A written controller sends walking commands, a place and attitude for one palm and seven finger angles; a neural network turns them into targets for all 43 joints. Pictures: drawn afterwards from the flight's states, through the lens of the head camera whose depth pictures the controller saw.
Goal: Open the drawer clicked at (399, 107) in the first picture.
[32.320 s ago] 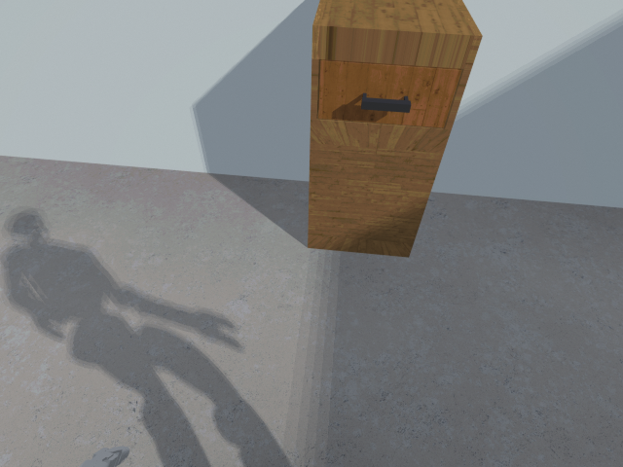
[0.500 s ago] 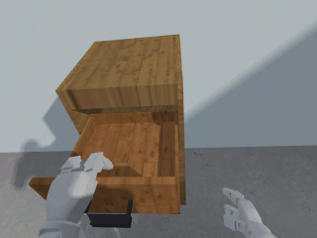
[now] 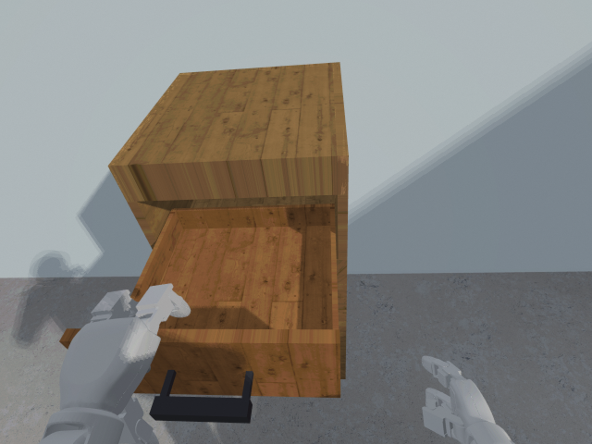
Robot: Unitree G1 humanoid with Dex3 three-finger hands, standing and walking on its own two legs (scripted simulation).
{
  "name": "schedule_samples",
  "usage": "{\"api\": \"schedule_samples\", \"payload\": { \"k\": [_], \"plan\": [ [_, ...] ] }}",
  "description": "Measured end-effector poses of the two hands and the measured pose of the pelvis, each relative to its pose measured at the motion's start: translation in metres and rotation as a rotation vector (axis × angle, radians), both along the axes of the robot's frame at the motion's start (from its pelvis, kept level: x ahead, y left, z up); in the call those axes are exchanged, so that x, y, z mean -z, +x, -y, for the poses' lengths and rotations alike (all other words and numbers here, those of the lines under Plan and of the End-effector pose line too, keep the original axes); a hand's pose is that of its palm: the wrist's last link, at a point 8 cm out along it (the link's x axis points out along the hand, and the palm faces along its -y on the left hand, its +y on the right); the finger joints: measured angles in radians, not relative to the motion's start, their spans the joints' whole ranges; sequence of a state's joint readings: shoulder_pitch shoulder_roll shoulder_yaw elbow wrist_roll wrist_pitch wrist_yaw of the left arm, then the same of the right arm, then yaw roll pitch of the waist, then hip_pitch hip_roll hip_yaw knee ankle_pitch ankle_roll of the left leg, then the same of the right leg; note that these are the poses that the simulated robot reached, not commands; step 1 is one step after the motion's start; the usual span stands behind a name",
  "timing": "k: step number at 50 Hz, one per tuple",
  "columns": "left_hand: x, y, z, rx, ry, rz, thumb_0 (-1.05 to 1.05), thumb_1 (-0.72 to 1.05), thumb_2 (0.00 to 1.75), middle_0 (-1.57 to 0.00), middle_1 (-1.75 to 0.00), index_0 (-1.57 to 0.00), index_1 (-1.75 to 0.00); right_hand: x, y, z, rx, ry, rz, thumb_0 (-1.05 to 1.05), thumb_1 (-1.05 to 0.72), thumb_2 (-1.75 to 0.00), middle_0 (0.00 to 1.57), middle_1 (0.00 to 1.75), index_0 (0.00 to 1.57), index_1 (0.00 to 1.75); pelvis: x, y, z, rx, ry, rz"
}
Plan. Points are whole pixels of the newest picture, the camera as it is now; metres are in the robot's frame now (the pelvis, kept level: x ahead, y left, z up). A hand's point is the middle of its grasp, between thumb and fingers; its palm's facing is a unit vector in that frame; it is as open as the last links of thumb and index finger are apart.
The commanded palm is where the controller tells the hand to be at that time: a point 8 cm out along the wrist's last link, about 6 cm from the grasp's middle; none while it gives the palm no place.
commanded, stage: draw the hand back to the body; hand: left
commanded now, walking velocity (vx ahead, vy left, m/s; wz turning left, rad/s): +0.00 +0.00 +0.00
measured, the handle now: (205, 393) +0.20 +0.18 -0.04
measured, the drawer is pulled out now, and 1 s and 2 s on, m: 0.30 0.30 0.30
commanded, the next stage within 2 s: step back with the hand held close in 1.26 s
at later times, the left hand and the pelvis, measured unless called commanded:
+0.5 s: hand (115, 347) +0.16 +0.21 +0.16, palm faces +0.29 -0.90 -0.33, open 13.2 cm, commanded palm +0.12 +0.26 +0.18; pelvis +0.00 +0.02 +0.00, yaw +3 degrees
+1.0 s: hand (70, 323) +0.18 +0.26 +0.17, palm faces +0.43 -0.80 -0.42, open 9.1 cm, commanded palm +0.12 +0.30 +0.19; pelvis +0.01 +0.01 +0.01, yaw +4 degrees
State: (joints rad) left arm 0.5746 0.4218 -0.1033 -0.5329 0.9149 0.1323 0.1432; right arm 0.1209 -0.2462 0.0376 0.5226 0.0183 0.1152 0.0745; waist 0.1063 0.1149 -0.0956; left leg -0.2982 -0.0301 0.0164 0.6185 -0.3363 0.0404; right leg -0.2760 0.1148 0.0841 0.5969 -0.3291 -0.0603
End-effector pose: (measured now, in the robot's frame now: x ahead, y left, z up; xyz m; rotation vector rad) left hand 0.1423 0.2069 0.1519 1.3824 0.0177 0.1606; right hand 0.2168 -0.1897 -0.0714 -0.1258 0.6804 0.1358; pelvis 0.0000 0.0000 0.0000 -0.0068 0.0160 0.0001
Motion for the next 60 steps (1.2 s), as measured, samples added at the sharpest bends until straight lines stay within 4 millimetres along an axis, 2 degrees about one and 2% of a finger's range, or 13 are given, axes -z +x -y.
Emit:
{"api": "schedule_samples", "payload": {
  "k": [14,17,19,21,23,28,36,49,52,60],
  "plan": [
    [-0.008,-0.017,-0.032,-0.023,0.027,0.012,0.00,-0.49,0.30,-0.32,-1.20,-0.32,-1.20,-0.005,0.004,-0.014,-0.005,-0.038,0.011,0.01,-0.90,-0.90,0.20,0.30,0.20,0.30,0.000,-0.003,-0.019,-0.007,-0.013,-0.001],
    [-0.005,-0.015,-0.037,-0.032,-0.527,0.091,-0.01,-0.48,0.30,-0.31,-1.20,-0.33,-1.19,-0.010,0.001,-0.021,0.022,-0.035,0.071,0.02,-0.90,-0.90,0.20,0.30,0.20,0.30,-0.001,-0.006,-0.021,-0.028,-0.011,0.034],
    [0.000,-0.015,-0.036,-0.030,-0.784,0.137,-0.01,-0.46,0.31,-0.31,-1.18,-0.32,-1.18,-0.015,-0.005,-0.026,0.041,-0.041,0.105,0.01,-0.90,-0.90,0.20,0.30,0.20,0.30,-0.002,-0.004,-0.022,-0.037,-0.008,0.046],
    [-0.003,-0.015,-0.036,-0.011,-0.920,0.185,-0.01,-0.42,0.32,-0.31,-1.16,-0.32,-1.15,-0.019,-0.011,-0.029,0.046,-0.056,0.125,0.01,-0.90,-0.90,0.20,0.30,0.20,0.30,-0.003,-0.001,-0.021,-0.043,-0.007,0.050],
    [-0.011,-0.015,-0.039,0.019,-0.973,0.241,-0.01,-0.38,0.34,-0.31,-1.13,-0.31,-1.13,-0.020,-0.016,-0.030,0.043,-0.071,0.129,0.01,-0.90,-0.90,0.20,0.30,0.20,0.30,-0.004,0.002,-0.021,-0.050,-0.008,0.051],
    [-0.029,-0.011,-0.054,0.051,-0.972,0.340,-0.01,-0.25,0.40,-0.29,-1.04,-0.30,-1.04,-0.014,-0.026,-0.027,0.041,-0.094,0.095,0.01,-0.90,-0.90,0.20,0.30,0.20,0.30,-0.005,0.004,-0.021,-0.060,-0.014,0.050],
    [-0.023,-0.005,-0.070,-0.016,-0.949,0.288,-0.01,0.01,0.51,-0.27,-0.87,-0.28,-0.87,-0.003,-0.031,-0.009,0.084,-0.120,0.029,0.01,-0.90,-0.90,0.20,0.30,0.21,0.30,-0.008,0.006,-0.022,-0.056,-0.013,0.026],
    [-0.036,-0.007,-0.090,-0.083,-0.863,0.363,0.00,0.46,0.71,-0.24,-0.59,-0.25,-0.58,-0.008,-0.010,0.003,0.112,-0.125,0.055,0.01,-0.90,-0.90,0.20,0.30,0.20,0.30,-0.009,0.012,-0.014,-0.063,-0.010,0.023],
    [-0.035,-0.006,-0.090,-0.100,-0.866,0.368,0.00,0.56,0.75,-0.23,-0.52,-0.24,-0.51,-0.010,-0.005,0.003,0.105,-0.119,0.064,0.01,-0.90,-0.90,0.20,0.30,0.20,0.30,-0.009,0.013,-0.012,-0.064,-0.009,0.023],
    [-0.034,-0.005,-0.076,-0.089,-0.887,0.342,0.01,0.79,0.85,-0.21,-0.37,-0.22,-0.36,-0.009,-0.001,0.004,0.090,-0.107,0.065,0.01,-0.90,-0.90,0.20,0.30,0.20,0.30,-0.010,0.015,-0.007,-0.067,-0.005,0.023]
  ]
}}
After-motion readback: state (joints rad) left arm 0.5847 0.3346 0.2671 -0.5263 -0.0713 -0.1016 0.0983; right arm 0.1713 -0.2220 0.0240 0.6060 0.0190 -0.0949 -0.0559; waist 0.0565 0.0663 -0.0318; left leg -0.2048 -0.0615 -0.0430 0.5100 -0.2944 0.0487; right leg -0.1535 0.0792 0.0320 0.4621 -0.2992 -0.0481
